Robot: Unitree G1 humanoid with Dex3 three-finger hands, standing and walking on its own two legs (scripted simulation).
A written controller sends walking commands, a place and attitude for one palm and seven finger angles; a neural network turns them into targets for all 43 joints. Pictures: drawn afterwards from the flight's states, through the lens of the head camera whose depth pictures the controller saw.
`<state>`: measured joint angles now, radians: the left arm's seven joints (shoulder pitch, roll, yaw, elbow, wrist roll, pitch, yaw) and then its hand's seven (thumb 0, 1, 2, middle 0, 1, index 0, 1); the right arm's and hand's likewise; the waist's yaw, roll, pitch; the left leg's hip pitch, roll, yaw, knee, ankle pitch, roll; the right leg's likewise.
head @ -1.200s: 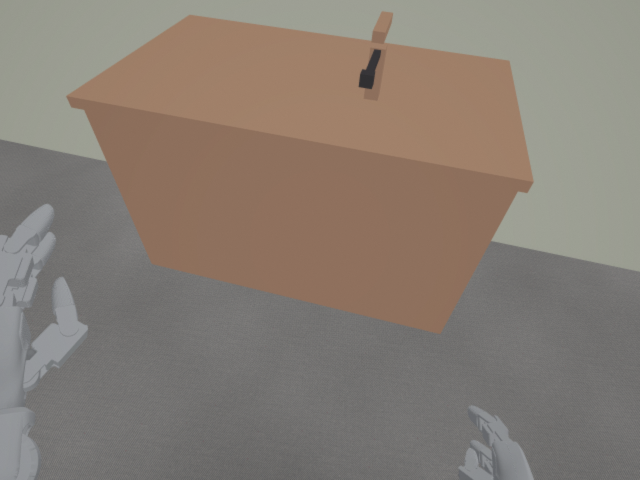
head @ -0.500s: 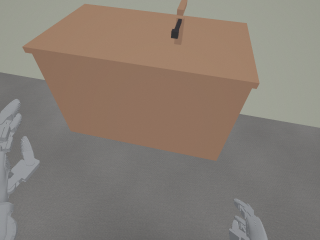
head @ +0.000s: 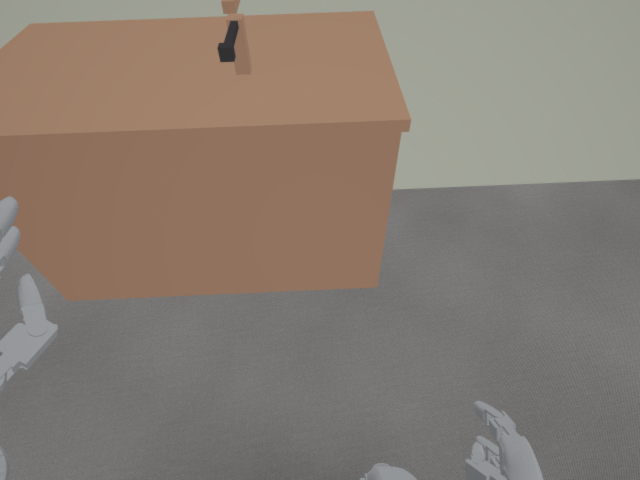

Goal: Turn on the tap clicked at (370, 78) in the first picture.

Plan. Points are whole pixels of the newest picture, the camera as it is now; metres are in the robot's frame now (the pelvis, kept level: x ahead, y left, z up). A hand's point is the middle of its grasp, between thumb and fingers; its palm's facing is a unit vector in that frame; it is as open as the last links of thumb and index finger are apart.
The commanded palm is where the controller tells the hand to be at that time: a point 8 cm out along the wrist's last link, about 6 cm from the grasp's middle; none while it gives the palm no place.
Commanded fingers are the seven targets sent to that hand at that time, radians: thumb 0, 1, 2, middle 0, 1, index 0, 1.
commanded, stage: turn to face it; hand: left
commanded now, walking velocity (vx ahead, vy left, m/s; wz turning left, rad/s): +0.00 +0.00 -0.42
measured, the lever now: (226, 52) +0.84 +0.26 +0.14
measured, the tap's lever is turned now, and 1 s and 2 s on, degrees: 0 0 0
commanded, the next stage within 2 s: take the last steps up to it in 0.28 s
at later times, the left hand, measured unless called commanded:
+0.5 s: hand (145, 310) +0.22 +0.16 +0.19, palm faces +0.24 -0.87 -0.43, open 7.4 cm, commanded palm +0.17 +0.22 +0.20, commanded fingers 0.00 0.90 0.90 -0.20 -0.30 -0.20 -0.30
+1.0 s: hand (204, 278) +0.26 +0.13 +0.18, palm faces +0.17 -0.87 -0.47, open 7.4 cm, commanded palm +0.22 +0.19 +0.20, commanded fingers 0.00 0.90 0.90 -0.20 -0.30 -0.20 -0.30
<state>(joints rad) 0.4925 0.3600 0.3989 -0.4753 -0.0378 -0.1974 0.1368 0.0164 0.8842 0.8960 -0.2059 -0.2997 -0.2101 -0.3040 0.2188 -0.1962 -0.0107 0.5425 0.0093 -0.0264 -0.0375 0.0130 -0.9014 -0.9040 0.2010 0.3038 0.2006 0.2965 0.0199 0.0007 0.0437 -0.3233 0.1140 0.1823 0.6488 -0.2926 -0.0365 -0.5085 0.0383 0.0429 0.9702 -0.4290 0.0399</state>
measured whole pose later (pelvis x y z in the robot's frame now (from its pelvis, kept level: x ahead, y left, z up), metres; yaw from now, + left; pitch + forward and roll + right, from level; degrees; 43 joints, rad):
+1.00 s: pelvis +0.01 -0.05 +0.02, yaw -11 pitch +0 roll +2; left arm 0.52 0.35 0.34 -0.47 0.00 -0.26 0.13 0.02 0.88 0.90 -0.21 -0.30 -0.21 -0.30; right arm 0.24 -0.22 -0.01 0.65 -0.01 -0.04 -0.04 0.01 -0.90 -0.90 0.20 0.30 0.20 0.30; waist -0.03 -0.01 0.04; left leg -0.49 0.08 0.06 0.92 -0.32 -0.01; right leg -0.21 -0.05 -0.11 0.49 -0.28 -0.03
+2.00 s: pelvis +0.25 -0.03 +0.01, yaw -14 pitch -1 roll +2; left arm 0.41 0.41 0.41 -0.45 -0.03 -0.27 0.16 0.01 0.88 0.90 -0.21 -0.30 -0.21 -0.30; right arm 0.19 -0.18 -0.04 0.59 0.00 -0.07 -0.06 0.01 -0.90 -0.90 0.20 0.30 0.20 0.30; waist -0.03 -0.05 0.03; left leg -0.33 0.05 0.17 0.59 -0.24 0.03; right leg -0.34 -0.07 -0.05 1.06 -0.56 0.01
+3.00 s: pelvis +0.29 -0.06 +0.02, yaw -14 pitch -1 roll +0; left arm 0.49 0.32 0.29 -0.48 -0.04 -0.15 0.13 0.02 0.88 0.90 -0.21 -0.30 -0.21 -0.30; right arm 0.22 -0.17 0.05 0.62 -0.01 -0.07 -0.04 0.01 -0.90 -0.90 0.21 0.30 0.21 0.30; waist 0.01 0.04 0.02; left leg -0.34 0.04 0.00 0.66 -0.32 -0.02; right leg -0.25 0.05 -0.06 0.49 -0.23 -0.07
